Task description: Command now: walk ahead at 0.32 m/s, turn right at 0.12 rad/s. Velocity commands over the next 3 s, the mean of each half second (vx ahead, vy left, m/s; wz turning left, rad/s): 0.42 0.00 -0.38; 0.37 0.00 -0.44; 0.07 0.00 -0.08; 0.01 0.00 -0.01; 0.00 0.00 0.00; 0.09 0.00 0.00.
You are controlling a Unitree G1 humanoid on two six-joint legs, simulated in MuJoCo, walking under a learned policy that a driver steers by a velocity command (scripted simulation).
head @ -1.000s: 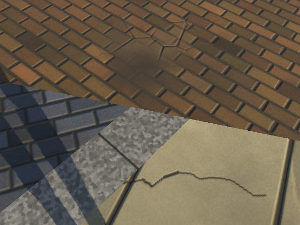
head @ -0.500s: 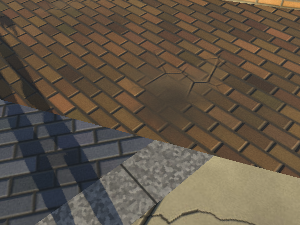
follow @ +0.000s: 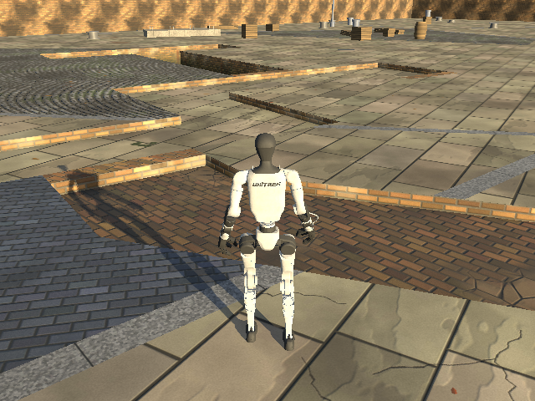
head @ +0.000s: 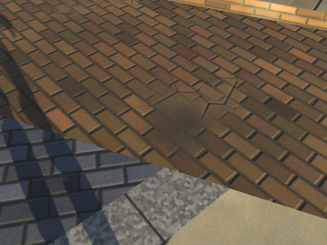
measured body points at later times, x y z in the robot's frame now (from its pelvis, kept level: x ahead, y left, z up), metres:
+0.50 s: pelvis +0.22 -0.05 -0.02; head +0.26 -0.06 +0.43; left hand +0.50 +0.11 -0.09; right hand +0.14 -0.32 -0.15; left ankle +0.02 +0.10 -0.71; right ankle +0.33 -0.16 -0.73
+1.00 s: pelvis +0.47 -0.12 -0.01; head +0.50 -0.13 +0.44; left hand +0.65 +0.11 -0.12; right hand +0.56 -0.42 -0.08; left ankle +0.64 -0.08 -0.73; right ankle +0.34 -0.16 -0.71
